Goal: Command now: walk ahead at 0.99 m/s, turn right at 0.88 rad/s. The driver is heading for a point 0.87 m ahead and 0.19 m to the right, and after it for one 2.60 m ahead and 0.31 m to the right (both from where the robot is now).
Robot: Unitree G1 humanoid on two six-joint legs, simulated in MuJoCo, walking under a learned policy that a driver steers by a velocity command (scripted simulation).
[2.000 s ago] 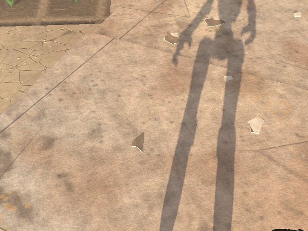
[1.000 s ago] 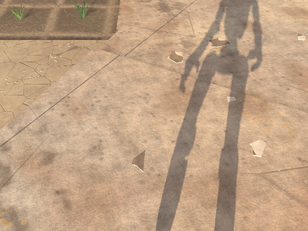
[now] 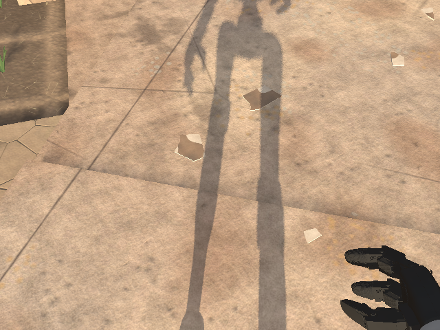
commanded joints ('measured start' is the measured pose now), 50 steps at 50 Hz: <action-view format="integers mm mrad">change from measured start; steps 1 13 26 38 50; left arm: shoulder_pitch -68 -397 -77 -141 -226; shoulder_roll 237 27 276 139 118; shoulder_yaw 54 -35 56 -2 -25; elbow -68 -266 -136 -92 -51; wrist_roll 7 49 6 4 90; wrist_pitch -11 76 75 -49 -21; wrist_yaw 13 -57 -5 -4 65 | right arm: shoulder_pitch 139 425 399 165 779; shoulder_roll -176 -82 -180 -63 -267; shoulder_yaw -66 -85 -110 -36 -138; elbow -16 187 151 17 279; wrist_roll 9 22 -8 15 13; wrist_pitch -14 -45 17 15 30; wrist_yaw -29 -30 -41 8 -21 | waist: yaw -162 -155 44 -131 -392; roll -45 96 -181 25 113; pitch -100 19 -125 91 -160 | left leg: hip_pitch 492 599 184 182 983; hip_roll -106 215 -31 66 -16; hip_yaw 51 16 297 113 1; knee -37 -369 910 158 100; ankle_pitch -131 -116 -364 102 -100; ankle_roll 27 90 26 43 302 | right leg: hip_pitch -198 -915 125 -421 -487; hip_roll -175 -237 -143 -122 -118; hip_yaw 118 -198 -87 -111 -315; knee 230 1026 377 -123 1250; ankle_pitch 933 188 112 508 395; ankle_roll -28 33 -173 -106 88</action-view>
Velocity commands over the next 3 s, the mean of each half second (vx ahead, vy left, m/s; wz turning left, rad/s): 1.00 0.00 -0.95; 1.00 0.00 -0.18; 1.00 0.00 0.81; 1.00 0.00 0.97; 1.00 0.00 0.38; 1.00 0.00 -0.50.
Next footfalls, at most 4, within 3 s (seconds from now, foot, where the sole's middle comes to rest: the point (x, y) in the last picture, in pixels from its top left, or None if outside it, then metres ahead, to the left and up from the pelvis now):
0.06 left None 0.27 0.16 -0.77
0.52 right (312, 285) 0.61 -0.15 -0.77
0.98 left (357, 180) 1.07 -0.31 -0.81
1.38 right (438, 122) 1.42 -0.66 -0.81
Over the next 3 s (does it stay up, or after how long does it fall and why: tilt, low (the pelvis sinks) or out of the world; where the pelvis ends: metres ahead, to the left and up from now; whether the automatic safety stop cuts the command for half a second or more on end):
stays up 2.68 -0.12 -0.04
